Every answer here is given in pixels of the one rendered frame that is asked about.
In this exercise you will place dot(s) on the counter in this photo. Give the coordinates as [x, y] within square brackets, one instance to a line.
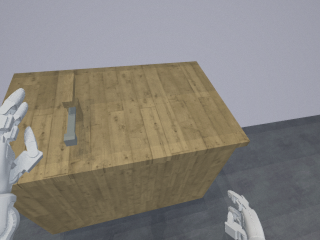
[148, 137]

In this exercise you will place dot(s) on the tap lever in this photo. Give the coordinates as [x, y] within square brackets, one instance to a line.
[70, 138]

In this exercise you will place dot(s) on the robot right hand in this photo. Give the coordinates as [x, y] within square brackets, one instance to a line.
[247, 223]

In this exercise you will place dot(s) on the left robot forearm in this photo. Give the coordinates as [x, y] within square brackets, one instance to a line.
[9, 216]

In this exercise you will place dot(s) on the robot left hand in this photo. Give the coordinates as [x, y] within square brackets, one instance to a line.
[12, 112]

